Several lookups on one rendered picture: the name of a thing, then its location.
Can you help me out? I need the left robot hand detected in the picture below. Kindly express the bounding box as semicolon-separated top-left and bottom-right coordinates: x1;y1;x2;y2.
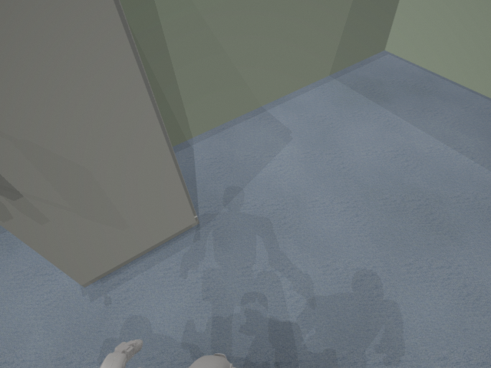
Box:
100;340;143;368

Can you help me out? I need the fridge door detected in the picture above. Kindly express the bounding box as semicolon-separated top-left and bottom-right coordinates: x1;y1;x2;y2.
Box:
0;0;196;285

